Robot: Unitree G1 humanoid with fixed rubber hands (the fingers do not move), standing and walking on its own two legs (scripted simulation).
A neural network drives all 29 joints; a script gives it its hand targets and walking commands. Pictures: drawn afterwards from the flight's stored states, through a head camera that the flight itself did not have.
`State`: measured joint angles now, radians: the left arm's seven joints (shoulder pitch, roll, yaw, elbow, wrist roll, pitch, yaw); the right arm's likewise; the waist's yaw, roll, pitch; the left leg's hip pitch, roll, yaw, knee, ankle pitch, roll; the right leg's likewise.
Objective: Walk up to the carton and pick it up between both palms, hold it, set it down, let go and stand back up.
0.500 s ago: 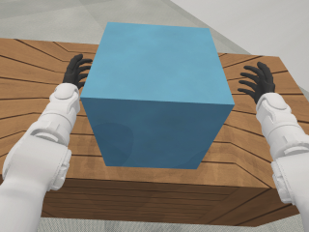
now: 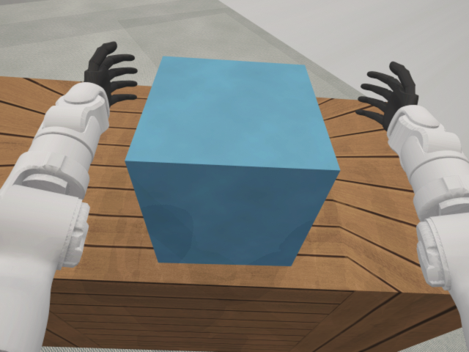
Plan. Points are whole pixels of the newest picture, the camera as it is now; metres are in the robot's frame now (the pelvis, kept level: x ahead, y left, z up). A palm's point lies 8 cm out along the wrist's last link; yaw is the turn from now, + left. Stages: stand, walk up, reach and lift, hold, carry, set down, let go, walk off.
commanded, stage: set down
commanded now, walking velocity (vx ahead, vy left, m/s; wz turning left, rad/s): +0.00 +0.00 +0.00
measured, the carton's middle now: (229, 165) +0.47 +0.01 +0.07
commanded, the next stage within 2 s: none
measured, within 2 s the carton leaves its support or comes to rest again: neither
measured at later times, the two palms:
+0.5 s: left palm (79, 47) +0.47 +0.23 +0.29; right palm (426, 81) +0.45 -0.26 +0.28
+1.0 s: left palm (75, 124) +0.41 +0.24 +0.20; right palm (412, 153) +0.38 -0.25 +0.20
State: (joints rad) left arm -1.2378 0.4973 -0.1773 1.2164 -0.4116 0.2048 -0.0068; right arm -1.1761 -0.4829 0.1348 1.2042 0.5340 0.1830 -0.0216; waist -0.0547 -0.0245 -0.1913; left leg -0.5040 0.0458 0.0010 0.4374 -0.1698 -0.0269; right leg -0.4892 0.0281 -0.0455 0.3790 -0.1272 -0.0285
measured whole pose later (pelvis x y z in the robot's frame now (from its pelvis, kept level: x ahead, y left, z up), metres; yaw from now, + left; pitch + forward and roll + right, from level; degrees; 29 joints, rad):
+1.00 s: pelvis +0.00 +0.01 +0.01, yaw -1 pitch +2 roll -1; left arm -0.75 0.47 0.11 0.45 -0.27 0.61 0.00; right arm -0.74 -0.49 -0.02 0.65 0.48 0.39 0.01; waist -0.05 -0.03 -0.06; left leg -0.23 0.03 0.02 0.36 -0.17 -0.01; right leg -0.22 0.02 -0.01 0.30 -0.12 -0.01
